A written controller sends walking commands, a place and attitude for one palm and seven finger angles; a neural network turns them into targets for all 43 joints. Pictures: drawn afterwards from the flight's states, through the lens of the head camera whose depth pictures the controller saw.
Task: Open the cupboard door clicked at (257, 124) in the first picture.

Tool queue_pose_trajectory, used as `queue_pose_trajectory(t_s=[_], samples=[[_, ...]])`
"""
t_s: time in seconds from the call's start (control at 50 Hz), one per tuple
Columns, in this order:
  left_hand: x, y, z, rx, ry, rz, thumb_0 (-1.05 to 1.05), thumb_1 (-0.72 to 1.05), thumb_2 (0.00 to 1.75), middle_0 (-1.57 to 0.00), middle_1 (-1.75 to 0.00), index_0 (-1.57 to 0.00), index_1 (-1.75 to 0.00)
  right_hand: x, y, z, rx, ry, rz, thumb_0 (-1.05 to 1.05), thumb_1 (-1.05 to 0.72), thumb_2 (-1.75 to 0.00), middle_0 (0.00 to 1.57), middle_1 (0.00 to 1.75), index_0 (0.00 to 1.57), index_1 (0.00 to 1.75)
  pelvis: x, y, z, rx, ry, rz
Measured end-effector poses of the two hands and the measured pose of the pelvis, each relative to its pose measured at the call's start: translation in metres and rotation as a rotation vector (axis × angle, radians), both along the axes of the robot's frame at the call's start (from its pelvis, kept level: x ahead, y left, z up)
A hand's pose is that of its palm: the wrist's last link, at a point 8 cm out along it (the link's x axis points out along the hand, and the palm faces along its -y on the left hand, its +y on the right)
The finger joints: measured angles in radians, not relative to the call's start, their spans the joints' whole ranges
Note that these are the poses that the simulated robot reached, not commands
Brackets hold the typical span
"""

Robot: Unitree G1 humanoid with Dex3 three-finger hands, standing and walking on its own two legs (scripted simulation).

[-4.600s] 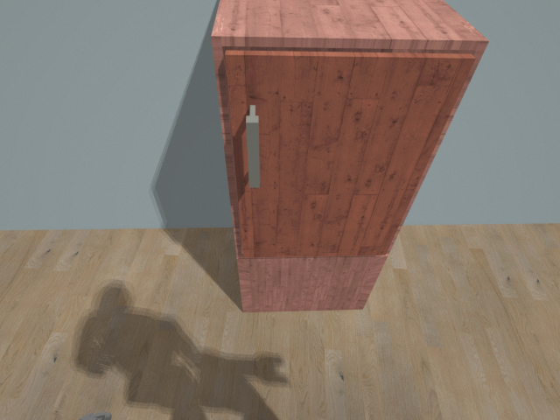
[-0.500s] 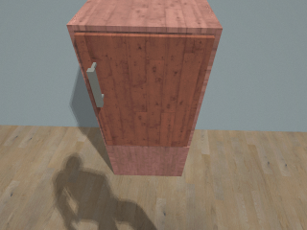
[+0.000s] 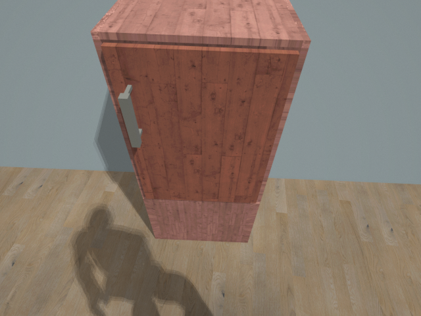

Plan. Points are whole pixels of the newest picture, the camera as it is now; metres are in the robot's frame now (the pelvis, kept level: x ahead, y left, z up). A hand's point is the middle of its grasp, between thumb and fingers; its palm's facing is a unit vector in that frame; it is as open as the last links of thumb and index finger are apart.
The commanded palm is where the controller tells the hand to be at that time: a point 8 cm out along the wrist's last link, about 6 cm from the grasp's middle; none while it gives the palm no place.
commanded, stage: look again from close up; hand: left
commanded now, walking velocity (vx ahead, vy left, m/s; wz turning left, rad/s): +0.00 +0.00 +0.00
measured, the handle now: (132, 117) +0.55 +0.24 +0.06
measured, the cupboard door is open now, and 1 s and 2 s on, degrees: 0 0 0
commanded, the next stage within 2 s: raise the hand with hooked fingers in 0.44 s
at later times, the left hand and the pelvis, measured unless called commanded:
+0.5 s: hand out of the picture -0.01 +0.15 -0.17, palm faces +0.06 -0.99 -0.16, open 7.3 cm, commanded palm none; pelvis +0.01 +0.00 +0.00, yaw +0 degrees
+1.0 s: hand (129, 297) +0.17 +0.16 -0.05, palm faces +0.08 -1.00 +0.00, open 8.7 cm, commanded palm +0.15 +0.23 -0.03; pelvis +0.00 -0.02 -0.08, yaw +2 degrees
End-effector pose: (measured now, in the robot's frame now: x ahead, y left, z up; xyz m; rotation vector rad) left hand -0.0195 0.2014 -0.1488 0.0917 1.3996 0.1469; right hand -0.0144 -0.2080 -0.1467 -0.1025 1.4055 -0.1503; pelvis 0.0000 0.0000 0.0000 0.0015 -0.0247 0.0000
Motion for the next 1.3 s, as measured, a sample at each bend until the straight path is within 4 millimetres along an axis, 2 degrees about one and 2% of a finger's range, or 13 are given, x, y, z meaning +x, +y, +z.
queue_pose_trajectory(t_s=[0.58,0.62,0.68,0.76,0.82,0.86,0.9,0.96,1.02,1.06,1.12,1.22,1.3], samples=[[0.012,0.002,0.007,0.026,-0.012,0.031,0.02,0.93,0.9,-0.2,-0.3,-0.2,-0.3,0.008,-0.001,-0.001,0.004,-0.01,0.012,0.01,-0.92,-0.9,0.2,0.3,0.2,0.3,0.008,-0.001,-0.001,-0.004,-0.001,0.002],[0.036,0.022,0.029,0.104,-0.182,0.077,0.06,0.97,0.9,-0.2,-0.3,-0.2,-0.31,0.021,-0.013,0.004,-0.041,-0.14,0.013,0.03,-0.93,-0.9,0.2,0.3,0.2,0.3,0.009,-0.002,-0.003,0.002,0.001,0.006],[0.091,0.036,0.076,0.174,-0.541,0.097,0.07,0.96,0.89,-0.2,-0.32,-0.2,-0.32,0.055,-0.031,0.012,-0.094,-0.363,0.018,0.03,-0.93,-0.9,0.2,0.3,0.2,0.3,0.007,-0.002,-0.009,0.002,0.012,0.036],[0.169,0.023,0.133,0.118,-1.037,0.031,0.05,0.88,0.87,-0.2,-0.35,-0.2,-0.36,0.115,-0.053,0.028,-0.152,-0.632,0.081,0.02,-0.93,-0.9,0.2,0.3,0.2,0.3,0.0,-0.002,-0.023,0.0,0.067,0.05],[0.201,0.004,0.149,-0.014,-1.336,-0.036,0.03,0.81,0.84,-0.2,-0.39,-0.2,-0.39,0.16,-0.063,0.043,-0.176,-0.789,0.129,0.02,-0.92,-0.9,0.2,0.3,0.2,0.3,-0.004,-0.007,-0.04,0.005,0.127,0.031],[0.205,-0.004,0.146,-0.078,-1.447,-0.106,0.02,0.76,0.82,-0.2,-0.41,-0.21,-0.42,0.186,-0.066,0.052,-0.183,-0.868,0.164,0.02,-0.92,-0.9,0.2,0.3,0.2,0.3,-0.006,-0.011,-0.052,0.006,0.154,0.024],[0.198,-0.005,0.134,-0.103,-1.461,-0.145,0.01,0.7,0.81,-0.21,-0.44,-0.21,-0.45,0.21,-0.066,0.059,-0.185,-0.927,0.192,0.02,-0.92,-0.9,0.2,0.3,0.2,0.3,-0.006,-0.015,-0.063,0.008,0.172,0.019],[0.177,0.004,0.112,-0.093,-1.363,-0.112,0.01,0.63,0.78,-0.22,-0.49,-0.22,-0.49,0.237,-0.058,0.064,-0.172,-0.978,0.224,0.01,-0.91,-0.9,0.2,0.3,0.2,0.3,-0.005,-0.02,-0.074,0.001,0.182,0.025],[0.152,0.02,0.104,-0.018,-1.286,-0.051,0.01,0.55,0.75,-0.23,-0.53,-0.23,-0.54,0.253,-0.044,0.06,-0.142,-0.989,0.257,0.01,-0.91,-0.9,0.2,0.3,0.2,0.3,-0.003,-0.023,-0.079,-0.016,0.189,0.04],[0.144,0.03,0.111,0.036,-1.302,-0.037,0.01,0.5,0.73,-0.23,-0.56,-0.23,-0.56,0.256,-0.033,0.052,-0.119,-0.973,0.284,0.01,-0.91,-0.9,0.2,0.3,0.2,0.3,-0.003,-0.025,-0.081,-0.03,0.196,0.052],[0.147,0.039,0.127,0.069,-1.384,-0.061,0.01,0.43,0.7,-0.23,-0.6,-0.23,-0.61,0.249,-0.019,0.033,-0.076,-0.923,0.314,0.01,-0.91,-0.9,0.2,0.3,0.2,0.3,-0.005,-0.026,-0.084,-0.05,0.205,0.068],[0.181,0.043,0.139,-0.007,-1.406,-0.166,0.01,0.31,0.65,-0.24,-0.68,-0.24,-0.68,0.216,-0.008,0.002,-0.024,-0.793,0.281,0.01,-0.91,-0.9,0.2,0.3,0.2,0.3,-0.009,-0.025,-0.081,-0.06,0.211,0.07],[0.203,0.051,0.143,-0.054,-1.332,-0.168,0.01,0.22,0.61,-0.25,-0.74,-0.25,-0.74,0.183,-0.014,-0.003,-0.03,-0.707,0.198,0.01,-0.9,-0.9,0.21,0.3,0.21,0.3,-0.005,-0.021,-0.071,-0.049,0.206,0.054]])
